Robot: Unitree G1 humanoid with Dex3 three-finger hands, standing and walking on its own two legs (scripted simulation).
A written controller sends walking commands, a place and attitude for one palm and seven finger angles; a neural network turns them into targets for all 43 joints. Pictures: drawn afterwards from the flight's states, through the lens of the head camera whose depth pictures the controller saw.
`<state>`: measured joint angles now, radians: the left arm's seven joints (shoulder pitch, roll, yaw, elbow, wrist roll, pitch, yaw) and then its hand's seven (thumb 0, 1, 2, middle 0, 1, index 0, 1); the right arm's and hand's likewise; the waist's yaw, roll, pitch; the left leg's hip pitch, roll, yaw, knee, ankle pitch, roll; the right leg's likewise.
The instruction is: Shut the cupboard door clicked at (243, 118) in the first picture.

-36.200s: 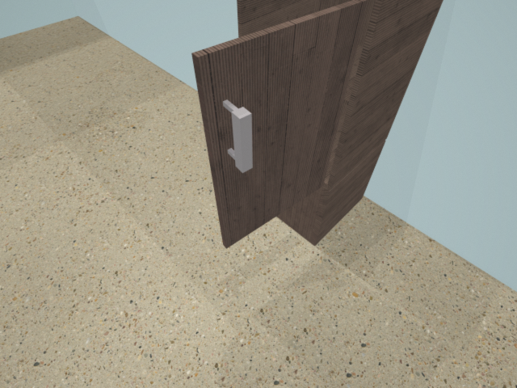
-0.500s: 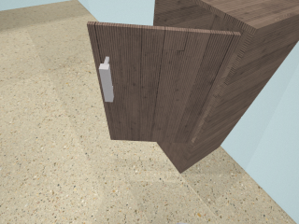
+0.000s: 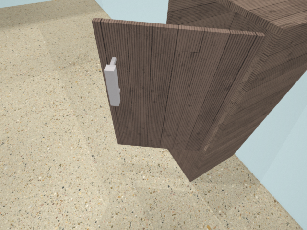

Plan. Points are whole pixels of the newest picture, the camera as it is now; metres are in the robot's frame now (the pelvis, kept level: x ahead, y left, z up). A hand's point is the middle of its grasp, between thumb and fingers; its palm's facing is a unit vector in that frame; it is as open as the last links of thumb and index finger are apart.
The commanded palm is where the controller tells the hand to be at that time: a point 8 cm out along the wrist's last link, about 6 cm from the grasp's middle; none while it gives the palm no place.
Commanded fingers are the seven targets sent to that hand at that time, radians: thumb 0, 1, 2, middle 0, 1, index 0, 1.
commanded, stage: come to a stop and stand still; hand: left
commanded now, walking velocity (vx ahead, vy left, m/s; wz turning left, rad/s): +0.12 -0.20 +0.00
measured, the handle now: (114, 82) +0.49 +0.15 +0.10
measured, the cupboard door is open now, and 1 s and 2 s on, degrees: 55 55 55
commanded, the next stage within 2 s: look again from close up in 0.70 s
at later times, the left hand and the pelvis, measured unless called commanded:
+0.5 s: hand out of the picture -0.02 +0.16 -0.16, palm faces -0.02 -0.99 -0.16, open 7.4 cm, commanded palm none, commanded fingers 0.00 0.90 0.90 -0.20 -0.30 -0.20 -0.30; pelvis -0.02 +0.00 +0.02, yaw -2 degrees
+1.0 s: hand out of the picture -0.01 +0.18 -0.17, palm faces -0.01 -0.97 -0.22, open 7.4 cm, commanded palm none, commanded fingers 0.00 0.90 0.90 -0.20 -0.30 -0.20 -0.30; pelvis -0.03 +0.00 +0.01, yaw -1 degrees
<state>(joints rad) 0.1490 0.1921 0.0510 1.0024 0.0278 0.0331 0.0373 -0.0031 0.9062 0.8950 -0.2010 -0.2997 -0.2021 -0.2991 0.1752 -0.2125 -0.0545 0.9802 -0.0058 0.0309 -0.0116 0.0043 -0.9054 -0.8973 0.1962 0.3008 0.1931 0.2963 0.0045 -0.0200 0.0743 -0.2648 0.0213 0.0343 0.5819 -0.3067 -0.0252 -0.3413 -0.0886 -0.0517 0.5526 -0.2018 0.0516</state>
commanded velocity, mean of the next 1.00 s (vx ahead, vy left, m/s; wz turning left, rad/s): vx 0.02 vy -0.03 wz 0.00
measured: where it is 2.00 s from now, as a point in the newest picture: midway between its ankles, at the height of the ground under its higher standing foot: outside the picture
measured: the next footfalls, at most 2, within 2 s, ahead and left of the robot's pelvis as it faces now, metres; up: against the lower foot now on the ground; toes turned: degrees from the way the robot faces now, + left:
right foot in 0.32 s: +0.00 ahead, -0.12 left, +0.00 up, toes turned -1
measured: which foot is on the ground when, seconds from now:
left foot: down 0.00-1.00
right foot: down 0.00-0.00, up 0.02-0.30, down 0.32-1.00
